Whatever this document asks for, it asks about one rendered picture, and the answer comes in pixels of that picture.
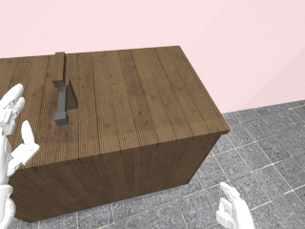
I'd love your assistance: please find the robot left hand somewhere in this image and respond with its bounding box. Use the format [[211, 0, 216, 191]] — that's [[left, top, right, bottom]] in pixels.
[[0, 83, 40, 185]]

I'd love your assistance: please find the tap lever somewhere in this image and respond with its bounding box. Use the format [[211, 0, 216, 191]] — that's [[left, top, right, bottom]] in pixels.
[[54, 81, 69, 126]]

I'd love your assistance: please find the left robot forearm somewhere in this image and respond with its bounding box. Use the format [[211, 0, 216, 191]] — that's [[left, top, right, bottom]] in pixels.
[[0, 184, 16, 229]]

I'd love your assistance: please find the robot right hand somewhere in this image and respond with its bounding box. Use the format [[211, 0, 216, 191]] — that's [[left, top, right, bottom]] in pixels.
[[216, 181, 254, 229]]

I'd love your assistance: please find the counter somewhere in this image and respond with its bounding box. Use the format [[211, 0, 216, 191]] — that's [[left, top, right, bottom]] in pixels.
[[0, 45, 231, 223]]

